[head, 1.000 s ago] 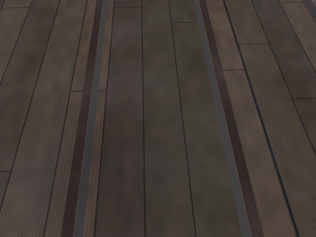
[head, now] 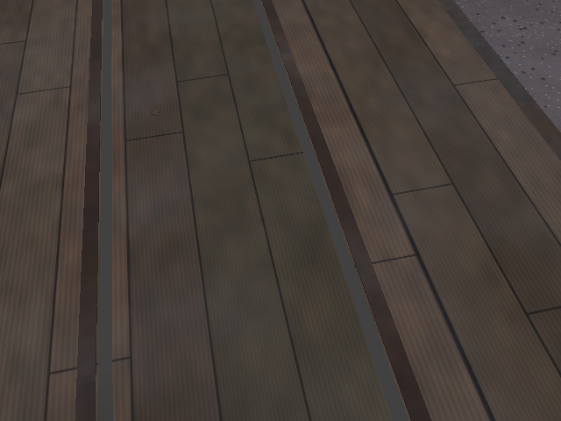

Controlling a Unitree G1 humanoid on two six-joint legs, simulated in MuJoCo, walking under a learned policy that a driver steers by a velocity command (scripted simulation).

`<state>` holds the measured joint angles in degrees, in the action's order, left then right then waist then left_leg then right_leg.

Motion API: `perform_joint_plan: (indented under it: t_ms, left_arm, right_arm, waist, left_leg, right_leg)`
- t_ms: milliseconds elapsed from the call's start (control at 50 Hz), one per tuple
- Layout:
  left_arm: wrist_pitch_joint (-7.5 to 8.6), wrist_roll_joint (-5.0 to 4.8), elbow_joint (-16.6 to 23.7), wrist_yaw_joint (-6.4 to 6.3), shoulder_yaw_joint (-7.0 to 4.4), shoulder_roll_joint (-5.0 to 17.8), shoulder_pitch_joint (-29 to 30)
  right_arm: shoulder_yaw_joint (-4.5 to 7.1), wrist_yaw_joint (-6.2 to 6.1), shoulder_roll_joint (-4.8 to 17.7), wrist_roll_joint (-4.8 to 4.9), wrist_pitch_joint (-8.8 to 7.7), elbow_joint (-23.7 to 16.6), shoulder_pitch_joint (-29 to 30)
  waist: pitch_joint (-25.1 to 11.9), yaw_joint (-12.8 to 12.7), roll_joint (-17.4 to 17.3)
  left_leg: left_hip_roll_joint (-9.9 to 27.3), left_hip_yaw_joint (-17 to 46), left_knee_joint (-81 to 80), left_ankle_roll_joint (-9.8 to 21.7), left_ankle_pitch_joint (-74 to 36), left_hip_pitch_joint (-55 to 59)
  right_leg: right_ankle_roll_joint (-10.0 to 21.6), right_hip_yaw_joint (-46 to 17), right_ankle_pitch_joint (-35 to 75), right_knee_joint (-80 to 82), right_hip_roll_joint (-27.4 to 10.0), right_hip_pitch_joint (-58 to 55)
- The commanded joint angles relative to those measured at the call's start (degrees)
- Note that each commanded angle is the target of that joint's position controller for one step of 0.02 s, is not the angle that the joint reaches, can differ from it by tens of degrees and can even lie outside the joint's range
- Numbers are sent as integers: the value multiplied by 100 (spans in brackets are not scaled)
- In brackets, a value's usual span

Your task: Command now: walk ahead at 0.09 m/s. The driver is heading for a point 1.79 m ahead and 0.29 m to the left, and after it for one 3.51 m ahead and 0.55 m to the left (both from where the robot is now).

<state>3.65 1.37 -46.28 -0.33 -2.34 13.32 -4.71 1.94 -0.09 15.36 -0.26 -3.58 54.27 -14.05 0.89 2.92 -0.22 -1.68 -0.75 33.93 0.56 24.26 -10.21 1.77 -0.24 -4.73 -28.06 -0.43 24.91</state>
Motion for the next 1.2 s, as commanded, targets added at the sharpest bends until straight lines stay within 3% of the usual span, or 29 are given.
perform_joint_plan:
  t_ms: [20,60,120,180,200,220,240,280,360,580,1200]
  left_arm:
    - [-86,-56,-11,10,-89,498,-923]
    - [-117,-43,66,-1,-134,737,-350]
    - [-195,11,121,-62,-153,752,318]
    - [-240,-103,-73,-81,-114,565,175]
    - [-239,-114,-180,-76,-84,469,0]
    - [-246,-75,-246,-74,-80,465,-114]
    - [-251,-86,-234,-86,-92,404,-210]
    - [-241,-73,-324,-132,-125,500,-132]
    - [-239,-91,-572,-129,-136,463,-283]
    - [-332,-145,-1043,-153,-142,487,-379]
    - [-433,-154,-1715,-220,-75,389,-431]
  right_arm:
    - [48,-24,501,70,111,-167,-439]
    - [110,-126,567,54,360,-180,-183]
    - [90,-211,338,15,497,13,-412]
    - [81,-166,224,-83,482,203,-558]
    - [87,-154,328,-159,486,151,-443]
    - [98,-173,523,-164,485,39,-292]
    - [157,-180,767,-71,465,93,-103]
    - [78,-173,431,-83,328,101,126]
    - [72,-168,400,-26,169,238,-107]
    - [28,-182,283,5,236,418,-351]
    - [-56,-219,7,-6,237,720,-807]
  waist:
    - [-1456,-390,1000]
    - [-922,-249,635]
    - [-657,43,852]
    - [-678,105,744]
    - [-492,26,569]
    - [-224,-121,319]
    - [50,-386,-413]
    - [166,-374,-557]
    - [-43,-285,-247]
    - [-157,-234,19]
    - [191,-302,-4]
  left_leg:
    - [279,373,1750,-233,1621,-1608]
    - [483,424,1833,-321,1119,-1557]
    - [453,176,883,-336,18,-516]
    - [269,-109,-305,-163,-1264,288]
    - [436,72,-599,-39,-1363,258]
    - [764,406,-992,130,-936,8]
    - [766,460,-1142,291,258,-932]
    - [696,479,-1499,132,568,-1525]
    - [577,309,-1203,-7,-554,-950]
    - [466,148,-973,34,-1574,-541]
    - [359,39,-1267,15,-1012,-597]
  right_leg:
    - [1560,-2119,2924,406,-1863,-2710]
    - [1253,-1952,1057,885,-1672,-1684]
    - [889,-1214,-104,1233,-1135,-431]
    - [550,-741,-1491,1134,-748,-164]
    - [300,-679,-2096,1092,-618,-85]
    - [106,-594,-2372,894,-467,-45]
    - [-54,-217,-1889,768,-127,-573]
    - [-61,-146,-1024,324,-105,-1333]
    - [90,-178,-104,176,-162,-1377]
    - [58,-147,688,1,-174,-1567]
    - [-41,-139,45,232,-144,-1519]
